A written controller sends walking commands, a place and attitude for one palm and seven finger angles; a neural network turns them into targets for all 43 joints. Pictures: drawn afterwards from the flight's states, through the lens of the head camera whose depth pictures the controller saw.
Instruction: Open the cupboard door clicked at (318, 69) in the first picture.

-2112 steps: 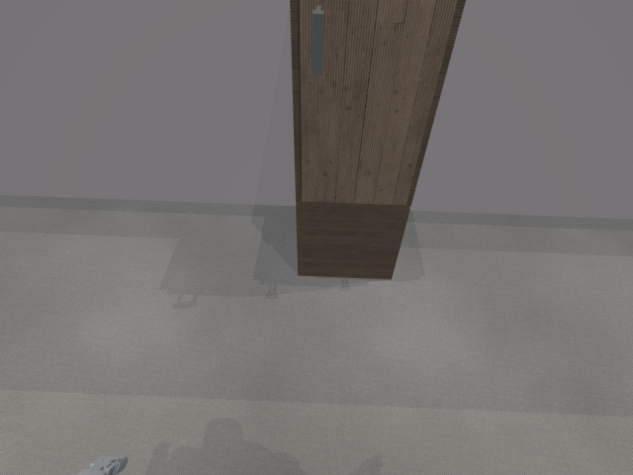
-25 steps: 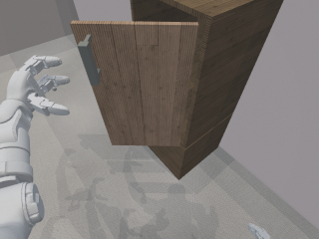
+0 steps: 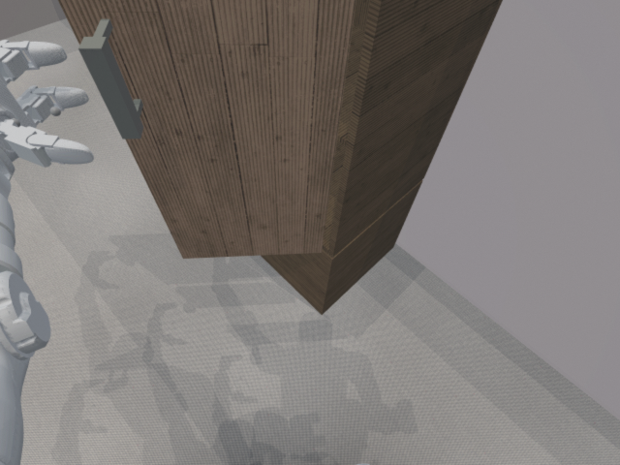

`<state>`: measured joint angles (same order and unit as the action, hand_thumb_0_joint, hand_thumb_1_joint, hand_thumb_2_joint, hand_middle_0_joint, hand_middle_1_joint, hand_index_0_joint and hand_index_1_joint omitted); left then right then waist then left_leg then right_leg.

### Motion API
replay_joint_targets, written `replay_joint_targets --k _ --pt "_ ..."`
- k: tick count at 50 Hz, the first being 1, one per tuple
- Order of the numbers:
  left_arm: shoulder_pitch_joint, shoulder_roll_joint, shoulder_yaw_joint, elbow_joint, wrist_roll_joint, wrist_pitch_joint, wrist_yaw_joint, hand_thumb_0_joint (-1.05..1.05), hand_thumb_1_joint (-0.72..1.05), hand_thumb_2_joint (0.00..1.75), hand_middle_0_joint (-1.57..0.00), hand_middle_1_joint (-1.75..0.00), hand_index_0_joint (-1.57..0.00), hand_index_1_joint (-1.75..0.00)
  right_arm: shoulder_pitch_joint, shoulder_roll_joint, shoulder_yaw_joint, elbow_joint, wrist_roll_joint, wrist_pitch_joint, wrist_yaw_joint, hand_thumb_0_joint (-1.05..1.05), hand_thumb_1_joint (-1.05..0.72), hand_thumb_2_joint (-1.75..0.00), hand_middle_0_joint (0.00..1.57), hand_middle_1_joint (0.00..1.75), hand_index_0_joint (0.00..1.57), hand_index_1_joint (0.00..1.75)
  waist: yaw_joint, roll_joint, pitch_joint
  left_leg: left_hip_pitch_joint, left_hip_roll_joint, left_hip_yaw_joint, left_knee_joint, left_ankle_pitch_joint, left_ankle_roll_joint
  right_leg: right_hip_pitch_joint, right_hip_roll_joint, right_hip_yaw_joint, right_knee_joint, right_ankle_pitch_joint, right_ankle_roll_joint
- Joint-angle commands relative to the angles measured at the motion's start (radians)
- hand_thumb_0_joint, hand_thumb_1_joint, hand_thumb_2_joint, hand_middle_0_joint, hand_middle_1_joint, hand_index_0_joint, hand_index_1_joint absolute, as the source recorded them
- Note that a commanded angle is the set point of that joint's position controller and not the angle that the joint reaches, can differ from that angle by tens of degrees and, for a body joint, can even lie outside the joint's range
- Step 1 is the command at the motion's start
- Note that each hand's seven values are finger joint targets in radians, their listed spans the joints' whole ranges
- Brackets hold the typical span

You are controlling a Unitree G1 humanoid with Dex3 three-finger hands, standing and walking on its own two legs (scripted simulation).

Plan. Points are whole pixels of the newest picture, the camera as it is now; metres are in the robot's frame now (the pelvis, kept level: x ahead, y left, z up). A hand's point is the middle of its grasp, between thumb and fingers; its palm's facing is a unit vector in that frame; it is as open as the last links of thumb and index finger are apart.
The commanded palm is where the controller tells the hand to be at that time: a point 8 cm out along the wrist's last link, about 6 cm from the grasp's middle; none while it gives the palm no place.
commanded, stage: move the hooked fingers beside the handle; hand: left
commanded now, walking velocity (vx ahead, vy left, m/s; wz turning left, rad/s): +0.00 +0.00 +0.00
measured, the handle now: (119, 81) +0.56 +0.21 +0.16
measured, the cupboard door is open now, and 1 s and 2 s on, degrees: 50 50 50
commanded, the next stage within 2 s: slide the fingers in behind the handle in 1.14 s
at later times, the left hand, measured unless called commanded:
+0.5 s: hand (54, 105) +0.51 +0.27 +0.17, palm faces +0.02 -1.00 +0.02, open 14.0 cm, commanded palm +0.48 +0.32 +0.17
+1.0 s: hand (57, 101) +0.51 +0.27 +0.17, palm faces +0.00 -1.00 +0.03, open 14.0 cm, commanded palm +0.49 +0.32 +0.16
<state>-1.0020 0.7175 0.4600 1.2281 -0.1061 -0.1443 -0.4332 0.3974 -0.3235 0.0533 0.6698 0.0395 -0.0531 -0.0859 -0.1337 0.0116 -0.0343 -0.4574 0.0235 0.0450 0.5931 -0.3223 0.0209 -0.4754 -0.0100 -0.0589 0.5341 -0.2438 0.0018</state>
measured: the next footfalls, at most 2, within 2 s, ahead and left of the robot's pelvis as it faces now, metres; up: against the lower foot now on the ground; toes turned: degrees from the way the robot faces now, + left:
none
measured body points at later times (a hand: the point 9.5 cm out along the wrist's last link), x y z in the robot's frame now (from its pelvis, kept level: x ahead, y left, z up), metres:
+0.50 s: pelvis +0.02 +0.01 +0.00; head +0.10 +0.02 +0.44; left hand +0.50 +0.33 +0.17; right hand +0.01 -0.26 -0.11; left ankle -0.02 +0.10 -0.73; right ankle +0.00 -0.12 -0.73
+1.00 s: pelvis +0.01 +0.01 -0.01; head +0.10 +0.03 +0.44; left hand +0.50 +0.32 +0.17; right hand +0.02 -0.27 -0.11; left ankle -0.02 +0.10 -0.73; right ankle +0.00 -0.12 -0.73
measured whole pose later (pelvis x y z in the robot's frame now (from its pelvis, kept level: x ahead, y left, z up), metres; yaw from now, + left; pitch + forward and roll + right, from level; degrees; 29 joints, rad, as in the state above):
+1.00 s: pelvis +0.01 +0.01 -0.01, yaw +0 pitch +14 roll -3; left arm -1.06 0.74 0.45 1.27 -0.11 -0.15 -0.45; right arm 0.41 -0.31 0.05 0.64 0.03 0.03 -0.06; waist -0.15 0.01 -0.07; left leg -0.54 0.03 0.04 0.67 -0.37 0.03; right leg -0.54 0.00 -0.06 0.56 -0.27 0.01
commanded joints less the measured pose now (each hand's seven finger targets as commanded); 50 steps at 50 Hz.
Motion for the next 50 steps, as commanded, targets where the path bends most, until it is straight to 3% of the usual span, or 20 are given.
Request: replay_joint_targets --k 1,6,9,12,15,18,20,24,28,30,34,35,36,38,41,43,44,47,48,50 --pt "-0.496 0.379 0.059 -0.192 -0.018 -0.090 -0.018 0.00 -0.50 0.30 -0.30 -1.20 -0.30 -1.20 0.130 -0.172 -0.069 -0.065 0.003 -0.010 -0.018 0.00 -0.90 -0.90 0.20 0.30 0.20 0.30 0.005 0.092 -0.423 0.181 -0.016 -0.064 -0.029 0.378 0.013 0.177 0.020 0.045 -0.012 0.350 -0.016" --pt "-0.508 0.373 0.026 -0.099 0.000 -0.056 -0.032 0.00 -0.50 0.30 -0.30 -1.20 -0.30 -1.20 0.169 -0.181 -0.069 -0.056 -0.001 0.017 -0.014 0.00 -0.90 -0.90 0.20 0.30 0.20 0.30 -0.022 0.097 -0.359 0.141 -0.013 -0.067 -0.026 0.338 0.016 0.108 0.026 0.039 -0.023 0.303 -0.013" --pt "-0.465 0.409 0.065 -0.164 -0.008 -0.070 -0.041 0.00 -0.50 0.30 -0.30 -1.20 -0.30 -1.20 0.184 -0.181 -0.075 -0.074 -0.007 0.033 -0.011 0.00 -0.90 -0.90 0.20 0.30 0.20 0.30 0.006 0.134 -0.468 0.200 -0.008 -0.069 -0.010 0.447 0.008 0.142 0.029 0.036 -0.002 0.366 -0.017" --pt "-0.443 0.347 0.042 -0.188 -0.021 -0.080 -0.050 0.00 -0.50 0.30 -0.30 -1.20 -0.30 -1.20 0.187 -0.172 -0.081 -0.076 -0.011 0.042 -0.001 0.00 -0.90 -0.90 0.20 0.30 0.20 0.30 0.005 0.138 -0.470 0.233 0.000 -0.069 -0.001 0.480 0.003 0.112 0.037 0.028 -0.003 0.363 -0.016" --pt "-0.441 0.384 0.077 -0.198 -0.038 -0.077 -0.052 0.00 -0.50 0.30 -0.30 -1.20 -0.30 -1.20 0.190 -0.178 -0.082 -0.080 -0.008 0.059 0.002 0.00 -0.90 -0.90 0.20 0.30 0.20 0.30 0.005 0.097 -0.445 0.210 0.003 -0.071 -0.004 0.490 0.008 0.123 0.041 0.025 0.001 0.380 -0.015" --pt "-0.449 0.333 0.044 -0.260 -0.033 -0.077 -0.040 0.00 -0.50 0.30 -0.30 -1.20 -0.30 -1.20 0.182 -0.169 -0.084 -0.089 -0.008 0.061 0.008 0.00 -0.90 -0.90 0.20 0.30 0.20 0.30 0.009 0.178 -0.451 0.258 0.006 -0.072 0.005 0.540 0.001 0.082 0.042 0.021 0.003 0.360 -0.020" --pt "-0.455 0.363 0.066 -0.255 -0.021 -0.075 -0.025 0.00 -0.50 0.30 -0.30 -1.20 -0.30 -1.20 0.184 -0.168 -0.084 -0.081 -0.011 0.064 0.013 0.00 -0.90 -0.90 0.20 0.30 0.20 0.30 0.008 0.189 -0.439 0.260 0.011 -0.080 0.007 0.537 -0.006 0.068 0.043 0.019 0.001 0.345 -0.019" --pt "-0.450 0.376 0.095 -0.302 -0.035 -0.087 -0.015 0.00 -0.50 0.30 -0.30 -1.20 -0.30 -1.20 0.176 -0.165 -0.086 -0.092 -0.010 0.065 0.018 0.00 -0.90 -0.90 0.20 0.30 0.20 0.30 0.017 0.157 -0.488 0.282 0.014 -0.081 0.018 0.606 -0.006 0.108 0.045 0.020 0.014 0.404 -0.017" --pt "-0.423 0.274 0.013 -0.238 -0.037 -0.061 -0.026 0.00 -0.50 0.30 -0.30 -1.20 -0.30 -1.20 0.162 -0.158 -0.082 -0.092 -0.004 0.068 0.020 0.00 -0.90 -0.90 0.20 0.30 0.20 0.30 -0.005 0.140 -0.404 0.256 0.015 -0.074 0.020 0.583 -0.004 0.068 0.044 0.015 0.009 0.383 -0.017" --pt "-0.420 0.299 0.026 -0.206 -0.030 -0.046 -0.028 0.00 -0.50 0.30 -0.30 -1.20 -0.30 -1.20 0.158 -0.162 -0.081 -0.092 -0.004 0.069 0.020 0.00 -0.90 -0.90 0.20 0.30 0.20 0.30 0.001 0.135 -0.384 0.227 0.012 -0.078 0.013 0.535 -0.005 0.066 0.042 0.016 0.008 0.362 -0.017" --pt "-0.446 0.288 0.009 -0.190 -0.036 -0.045 -0.031 0.00 -0.50 0.30 -0.30 -1.20 -0.30 -1.20 0.147 -0.162 -0.073 -0.100 -0.002 0.067 0.013 0.00 -0.90 -0.90 0.20 0.30 0.20 0.30 -0.014 0.104 -0.375 0.192 0.006 -0.070 0.015 0.476 0.003 0.078 0.038 0.023 0.013 0.367 -0.017" --pt "-0.466 0.315 0.023 -0.188 -0.030 -0.049 -0.029 0.00 -0.50 0.30 -0.30 -1.20 -0.30 -1.20 0.149 -0.165 -0.072 -0.097 -0.003 0.066 0.012 0.00 -0.90 -0.90 0.20 0.30 0.20 0.30 -0.016 0.100 -0.368 0.178 0.006 -0.072 0.015 0.446 0.004 0.074 0.037 0.023 0.014 0.354 -0.017" --pt "-0.502 0.287 -0.010 -0.201 -0.025 -0.057 -0.028 0.00 -0.50 0.30 -0.30 -1.20 -0.30 -1.20 0.147 -0.163 -0.071 -0.095 -0.003 0.065 0.010 0.00 -0.90 -0.90 0.20 0.30 0.20 0.30 -0.030 0.110 -0.369 0.184 0.006 -0.078 0.013 0.432 0.001 0.058 0.036 0.021 0.013 0.334 -0.017" --pt "-0.542 0.272 -0.017 -0.256 -0.034 -0.084 -0.023 0.00 -0.50 0.30 -0.30 -1.20 -0.30 -1.20 0.150 -0.161 -0.073 -0.096 -0.006 0.058 0.008 0.00 -0.90 -0.90 0.20 0.30 0.20 0.30 -0.031 0.154 -0.428 0.238 0.008 -0.082 0.026 0.484 -0.001 0.055 0.037 0.022 0.020 0.344 -0.021" --pt "-0.551 0.322 0.029 -0.259 -0.037 -0.101 -0.024 0.00 -0.50 0.30 -0.30 -1.20 -0.30 -1.20 0.155 -0.164 -0.074 -0.083 -0.008 0.058 0.009 0.00 -0.90 -0.90 0.20 0.30 0.20 0.30 -0.022 0.156 -0.486 0.271 0.013 -0.096 0.036 0.519 -0.011 0.064 0.041 0.023 0.025 0.353 -0.019" --pt "-0.572 0.237 -0.033 -0.241 -0.048 -0.095 -0.030 0.00 -0.50 0.30 -0.30 -1.20 -0.30 -1.20 0.153 -0.157 -0.072 -0.076 -0.006 0.055 0.008 0.00 -0.90 -0.90 0.20 0.30 0.20 0.30 -0.041 0.182 -0.461 0.276 0.012 -0.091 0.039 0.529 -0.010 0.043 0.040 0.018 0.021 0.350 -0.021" --pt "-0.557 0.288 0.006 -0.223 -0.041 -0.089 -0.027 0.00 -0.50 0.30 -0.30 -1.20 -0.30 -1.20 0.154 -0.162 -0.074 -0.069 -0.007 0.055 0.008 0.00 -0.90 -0.90 0.20 0.30 0.20 0.30 -0.028 0.168 -0.457 0.263 0.012 -0.095 0.039 0.510 -0.009 0.042 0.041 0.020 0.019 0.341 -0.019" --pt "-0.479 0.302 0.012 -0.143 -0.026 -0.051 -0.022 0.00 -0.50 0.30 -0.30 -1.20 -0.30 -1.20 0.155 -0.164 -0.067 -0.081 -0.005 0.060 0.011 0.00 -0.90 -0.90 0.20 0.30 0.20 0.30 -0.014 0.139 -0.405 0.185 0.004 -0.084 0.026 0.458 -0.001 0.065 0.038 0.019 0.019 0.342 -0.021" --pt "-0.482 0.322 0.027 -0.140 -0.028 -0.050 -0.018 0.00 -0.50 0.30 -0.30 -1.20 -0.30 -1.20 0.162 -0.167 -0.067 -0.082 -0.006 0.063 0.008 0.00 -0.90 -0.90 0.20 0.30 0.20 0.30 -0.011 0.108 -0.406 0.170 0.003 -0.084 0.023 0.470 0.002 0.092 0.037 0.016 0.023 0.362 -0.022" --pt "-0.453 0.339 0.036 -0.161 -0.012 -0.045 -0.014 0.00 -0.50 0.30 -0.30 -1.20 -0.30 -1.20 0.159 -0.164 -0.069 -0.099 -0.005 0.066 0.011 0.00 -0.90 -0.90 0.20 0.30 0.20 0.30 0.004 0.124 -0.427 0.170 0.001 -0.079 0.024 0.478 0.002 0.103 0.036 0.020 0.028 0.374 -0.019"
